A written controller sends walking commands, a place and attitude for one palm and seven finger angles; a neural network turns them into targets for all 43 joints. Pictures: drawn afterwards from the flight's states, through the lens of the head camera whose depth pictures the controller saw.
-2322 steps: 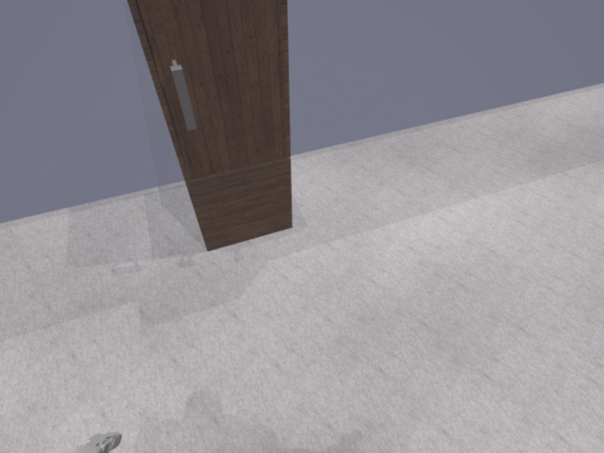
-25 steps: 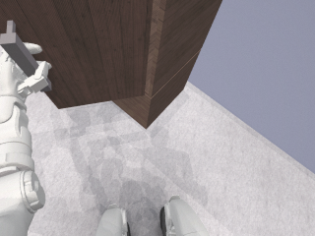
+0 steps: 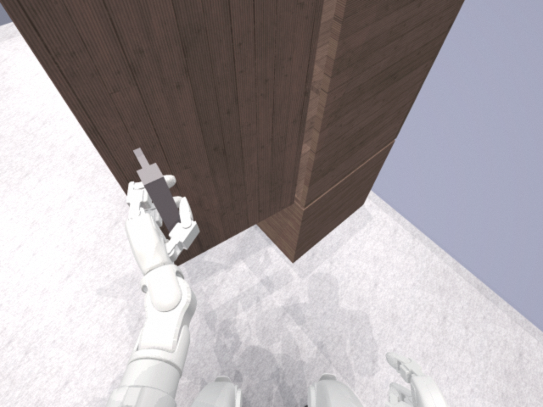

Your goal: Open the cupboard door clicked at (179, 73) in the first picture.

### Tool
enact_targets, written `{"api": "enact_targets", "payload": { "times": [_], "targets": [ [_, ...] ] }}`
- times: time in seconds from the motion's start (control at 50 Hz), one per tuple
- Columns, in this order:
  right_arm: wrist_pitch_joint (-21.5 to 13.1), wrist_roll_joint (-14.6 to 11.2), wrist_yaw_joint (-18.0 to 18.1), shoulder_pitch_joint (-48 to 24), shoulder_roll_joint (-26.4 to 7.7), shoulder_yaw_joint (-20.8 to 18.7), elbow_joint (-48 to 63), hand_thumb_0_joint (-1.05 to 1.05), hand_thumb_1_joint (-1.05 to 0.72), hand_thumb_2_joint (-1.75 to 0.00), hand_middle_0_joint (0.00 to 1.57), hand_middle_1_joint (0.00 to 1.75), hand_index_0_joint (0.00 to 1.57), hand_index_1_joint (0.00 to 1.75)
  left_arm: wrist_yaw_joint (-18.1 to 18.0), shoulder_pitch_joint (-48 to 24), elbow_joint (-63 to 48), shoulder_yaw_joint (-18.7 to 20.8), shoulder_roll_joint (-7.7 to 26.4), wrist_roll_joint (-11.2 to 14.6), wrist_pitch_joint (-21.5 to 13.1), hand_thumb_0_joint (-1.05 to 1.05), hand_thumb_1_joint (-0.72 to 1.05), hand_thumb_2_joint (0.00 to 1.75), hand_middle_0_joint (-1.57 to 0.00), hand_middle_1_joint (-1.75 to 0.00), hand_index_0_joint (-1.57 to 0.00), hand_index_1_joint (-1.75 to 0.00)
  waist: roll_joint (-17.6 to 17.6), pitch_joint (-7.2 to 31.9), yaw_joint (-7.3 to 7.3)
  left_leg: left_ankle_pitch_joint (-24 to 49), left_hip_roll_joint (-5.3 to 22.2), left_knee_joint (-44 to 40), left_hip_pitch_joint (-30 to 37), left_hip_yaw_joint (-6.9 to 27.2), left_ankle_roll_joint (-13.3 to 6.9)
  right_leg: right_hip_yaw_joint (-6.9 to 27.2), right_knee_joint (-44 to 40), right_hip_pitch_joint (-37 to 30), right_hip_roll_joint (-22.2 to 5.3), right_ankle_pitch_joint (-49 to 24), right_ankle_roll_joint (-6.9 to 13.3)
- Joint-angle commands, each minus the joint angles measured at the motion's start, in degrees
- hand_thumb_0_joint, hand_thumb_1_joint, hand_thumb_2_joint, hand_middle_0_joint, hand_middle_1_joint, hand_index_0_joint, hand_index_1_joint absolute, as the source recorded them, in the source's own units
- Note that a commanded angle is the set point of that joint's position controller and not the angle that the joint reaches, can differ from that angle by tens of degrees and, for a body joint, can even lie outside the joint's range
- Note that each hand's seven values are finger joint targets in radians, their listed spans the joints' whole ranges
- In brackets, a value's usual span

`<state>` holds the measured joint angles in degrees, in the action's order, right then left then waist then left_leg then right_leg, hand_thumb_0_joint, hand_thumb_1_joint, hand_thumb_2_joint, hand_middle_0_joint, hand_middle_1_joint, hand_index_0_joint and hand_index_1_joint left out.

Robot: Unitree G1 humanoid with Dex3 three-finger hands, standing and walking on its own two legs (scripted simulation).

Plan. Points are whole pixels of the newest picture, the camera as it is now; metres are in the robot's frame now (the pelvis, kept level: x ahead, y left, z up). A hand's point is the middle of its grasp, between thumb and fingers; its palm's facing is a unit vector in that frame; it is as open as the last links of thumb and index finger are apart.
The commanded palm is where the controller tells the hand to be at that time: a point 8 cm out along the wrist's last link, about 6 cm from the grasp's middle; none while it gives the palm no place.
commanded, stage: pull the door open along its arc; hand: left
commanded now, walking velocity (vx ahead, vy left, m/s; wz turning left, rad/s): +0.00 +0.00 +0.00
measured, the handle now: (161, 197) +0.41 +0.19 +0.03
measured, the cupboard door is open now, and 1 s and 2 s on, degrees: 82 100 100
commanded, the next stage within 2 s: open thumb and fingers to let go in 0.26 s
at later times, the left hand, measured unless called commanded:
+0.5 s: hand (235, 260) +0.31 +0.07 +0.03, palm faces +0.45 -0.89 -0.02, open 6.8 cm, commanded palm +0.26 +0.10 +0.03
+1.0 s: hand (235, 259) +0.31 +0.07 +0.03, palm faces +0.43 -0.90 -0.01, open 13.9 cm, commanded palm +0.27 +0.10 +0.03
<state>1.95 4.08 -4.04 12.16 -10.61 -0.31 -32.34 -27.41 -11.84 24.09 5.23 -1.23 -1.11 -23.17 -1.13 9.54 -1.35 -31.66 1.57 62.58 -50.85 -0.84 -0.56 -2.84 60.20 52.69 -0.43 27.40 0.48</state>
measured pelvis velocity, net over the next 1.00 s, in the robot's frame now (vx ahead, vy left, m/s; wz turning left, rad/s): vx -0.02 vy -0.03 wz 0.04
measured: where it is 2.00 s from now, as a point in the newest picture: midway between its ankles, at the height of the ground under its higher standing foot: outside the picture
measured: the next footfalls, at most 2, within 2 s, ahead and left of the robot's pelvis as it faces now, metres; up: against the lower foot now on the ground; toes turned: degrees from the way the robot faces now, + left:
none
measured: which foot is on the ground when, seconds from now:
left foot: down 0.00-1.00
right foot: down 0.00-1.00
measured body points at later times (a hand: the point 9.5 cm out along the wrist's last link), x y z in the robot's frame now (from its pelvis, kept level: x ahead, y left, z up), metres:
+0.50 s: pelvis -0.01 -0.03 +0.00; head +0.06 -0.04 +0.44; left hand +0.28 +0.11 +0.04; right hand +0.17 -0.24 -0.11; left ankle -0.02 +0.11 -0.66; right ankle +0.01 -0.12 -0.66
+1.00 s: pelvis -0.02 -0.03 +0.00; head +0.05 -0.03 +0.44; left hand +0.29 +0.11 +0.04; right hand +0.14 -0.25 -0.12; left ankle -0.02 +0.11 -0.66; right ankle +0.01 -0.12 -0.66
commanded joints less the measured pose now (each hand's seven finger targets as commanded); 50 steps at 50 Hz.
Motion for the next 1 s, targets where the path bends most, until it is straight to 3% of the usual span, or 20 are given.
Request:
{"api": "enact_targets", "payload": {
  "times": [0.0,0.16,0.24,0.26,0.32,0.34,0.38,0.44,0.48,0.54,0.58,0.64,0.68,0.74,0.82,0.88,0.94,0.98],
  "targets": [
    [-2.46,0.42,1.30,2.72,-7.08,-3.50,5.23,0.00,-0.90,-0.90,0.20,0.30,0.20,0.30,-1.57,-6.91,-14.89,-8.60,-1.95,-3.94,-5.09,0.00,0.90,0.90,-0.40,-1.35,-0.40,-1.35,1.97,20.51,-1.06,26.76,-1.01,-7.70,11.71,0.88,1.07,-0.86,-5.41,-18.15,1.02,-26.07,1.20],
    [-5.23,0.85,1.10,-1.38,-5.17,-2.72,7.10,0.00,-0.90,-0.90,0.20,0.30,0.20,0.30,-4.99,5.24,-21.65,-18.82,-9.99,-6.60,-3.52,0.00,0.90,0.90,-0.40,-1.35,-0.40,-1.35,2.07,18.53,-0.06,24.59,-1.64,-7.85,11.10,0.92,0.81,-0.99,-6.18,-19.27,0.44,-24.86,1.65],
    [-6.60,1.13,1.63,-3.03,-4.52,-2.03,7.71,0.00,-0.90,-0.90,0.20,0.30,0.20,0.30,-6.50,11.31,-21.57,-19.73,-10.79,-8.78,-1.46,0.00,0.90,0.90,-0.40,-1.35,-0.40,-1.35,5.59,15.99,0.49,20.84,-2.06,-7.76,8.60,1.21,0.70,-0.43,-7.11,-19.48,0.21,-22.24,1.74],
    [-6.79,1.07,1.65,-4.00,-4.23,-1.78,7.71,0.00,-0.90,-0.90,0.20,0.30,0.20,0.30,-6.72,11.77,-22.09,-20.42,-11.72,-8.60,-0.93,0.00,0.90,0.90,-0.40,-1.35,-0.40,-1.35,4.09,15.57,0.73,19.83,-2.26,-7.82,8.57,0.97,0.70,-0.39,-7.30,-19.07,0.04,-21.21,1.76],
    [-7.09,1.47,2.21,-2.94,-4.66,-2.01,6.19,0.00,-0.90,-0.90,0.20,0.30,0.20,0.30,-7.96,3.65,-21.38,-16.86,-8.62,-8.49,-0.67,0.00,0.90,0.90,-0.40,-1.35,-0.40,-1.35,3.98,15.74,-0.26,18.90,-2.44,-6.49,7.91,0.92,0.71,0.96,-7.65,-17.99,-0.51,-21.29,1.22],
    [-6.90,1.47,2.76,-2.53,-5.05,-2.00,5.26,0.00,-0.90,-0.90,0.20,0.30,0.20,0.30,-8.65,-3.01,-19.78,-14.00,-4.97,-8.97,-1.03,0.00,0.90,0.90,-0.40,-1.35,-0.40,-1.35,6.20,14.30,-1.69,17.37,-2.38,-5.89,6.15,1.44,0.54,1.55,-8.00,-16.97,-0.84,-19.36,0.88],
    [-6.99,1.69,2.96,-2.76,-4.61,-2.28,4.88,0.00,-0.90,-0.90,0.20,0.30,0.20,0.30,-8.45,-1.68,-17.83,-14.21,-6.49,-8.87,-1.84,0.00,0.76,0.84,-0.39,-1.34,-0.39,-1.34,4.56,16.05,-0.59,17.55,-2.66,-5.61,6.34,1.07,0.59,2.24,-7.78,-18.01,-1.02,-20.14,0.87],
    [-7.02,1.47,3.08,-2.56,-4.78,-2.52,4.85,0.00,-0.90,-0.90,0.20,0.30,0.20,0.30,-7.28,-0.78,-17.34,-14.03,-6.18,-7.65,-2.66,0.00,0.55,0.75,-0.38,-1.31,-0.38,-1.31,6.16,17.79,-0.60,17.87,-2.72,-5.36,6.31,0.96,0.51,2.63,-8.04,-19.54,-1.21,-21.62,0.61],
    [-6.87,1.28,3.09,-2.71,-4.69,-2.59,4.79,0.00,-0.90,-0.90,0.20,0.30,0.20,0.30,-6.66,-2.25,-18.52,-15.14,-7.14,-6.96,-3.02,0.00,0.41,0.69,-0.36,-1.30,-0.36,-1.30,4.23,18.74,-0.64,18.07,-2.81,-5.46,6.85,0.71,0.57,2.99,-7.95,-20.21,-1.46,-22.70,0.55],
    [-6.69,1.11,3.20,-2.72,-4.96,-2.56,4.96,0.00,-0.90,-0.90,0.20,0.30,0.20,0.30,-6.20,-1.07,-16.77,-13.79,-6.23,-6.06,-2.93,0.00,0.20,0.60,-0.35,-1.27,-0.35,-1.27,6.70,17.76,-0.42,17.55,-2.82,-5.70,5.84,1.05,0.49,3.01,-8.50,-20.69,-1.45,-21.85,0.46],
    [-6.62,1.11,3.21,-2.92,-4.93,-2.51,4.62,0.00,-0.90,-0.90,0.20,0.30,0.20,0.30,-6.15,-4.23,-16.50,-14.63,-6.99,-5.90,-3.23,0.00,0.06,0.54,-0.34,-1.26,-0.34,-1.26,5.94,17.05,-1.04,16.19,-2.94,-5.72,5.66,0.92,0.43,3.35,-8.92,-19.92,-1.68,-19.94,0.30],
    [-6.60,1.11,3.37,-3.00,-5.18,-2.67,4.62,0.00,-0.90,-0.90,0.20,0.30,0.20,0.30,-6.36,-3.78,-15.09,-12.59,-5.17,-5.94,-3.67,0.00,-0.15,0.45,-0.32,-1.24,-0.32,-1.24,7.92,17.51,-0.62,15.57,-2.89,-5.64,4.99,1.11,0.33,3.65,-9.25,-20.21,-1.67,-18.44,0.27],
    [-6.66,1.14,3.33,-3.31,-5.00,-2.54,4.41,0.00,-0.90,-0.90,0.20,0.30,0.20,0.30,-6.27,-5.25,-14.23,-13.41,-6.24,-5.73,-3.87,0.00,-0.29,0.39,-0.32,-1.22,-0.32,-1.22,6.92,16.87,-0.94,14.33,-3.05,-5.56,4.49,0.85,0.30,4.18,-9.70,-19.76,-1.94,-17.03,0.12],
    [-6.50,1.12,3.59,-3.53,-5.41,-2.54,4.18,0.00,-0.90,-0.90,0.20,0.30,0.20,0.30,-6.52,-7.55,-12.39,-11.46,-4.28,-5.62,-4.37,0.00,-0.50,0.30,-0.30,-1.20,-0.30,-1.20,7.58,15.82,-1.07,12.61,-3.03,-5.60,3.63,0.97,0.15,4.54,-10.44,-18.59,-1.83,-12.90,0.24],
    [-6.37,1.11,3.56,-3.51,-5.39,-2.66,3.89,0.00,-0.90,-0.90,0.20,0.30,0.20,0.30,-6.83,-8.96,-11.74,-10.71,-4.23,-5.12,-5.07,0.00,-0.50,0.30,-0.28,-1.10,-0.28,-1.10,5.76,17.20,-0.58,13.08,-3.05,-6.10,4.60,0.66,0.24,3.96,-9.92,-18.81,-1.55,-13.11,0.54],
    [-6.18,1.09,3.25,-3.25,-5.33,-2.67,4.09,0.00,-0.90,-0.90,0.20,0.30,0.20,0.30,-6.92,-9.17,-12.14,-13.15,-6.64,-5.53,-5.15,0.00,-0.50,0.30,-0.26,-0.95,-0.26,-0.95,4.39,17.49,-0.78,14.47,-2.87,-6.66,6.18,0.79,0.29,2.24,-8.76,-17.65,-0.96,-14.57,0.93],
    [-6.14,1.25,3.24,-2.78,-5.70,-2.69,4.28,0.00,-0.90,-0.90,0.20,0.30,0.20,0.30,-7.49,-8.37,-10.79,-11.67,-5.43,-5.61,-4.70,0.00,-0.50,0.30,-0.23,-0.80,-0.23,-0.80,6.96,17.33,-0.63,14.56,-2.75,-6.82,5.48,1.13,0.25,1.89,-8.73,-17.96,-0.71,-14.48,0.96],
    [-6.15,1.23,3.16,-3.11,-5.54,-2.74,4.21,0.00,-0.90,-0.90,0.20,0.30,0.20,0.30,-7.70,-10.18,-11.82,-12.92,-6.70,-5.83,-4.91,0.00,-0.50,0.30,-0.22,-0.70,-0.22,-0.70,5.06,17.40,-0.88,14.07,-2.75,-6.96,6.18,0.91,0.29,1.68,-8.56,-16.95,-0.68,-13.62,0.98]
  ]
}}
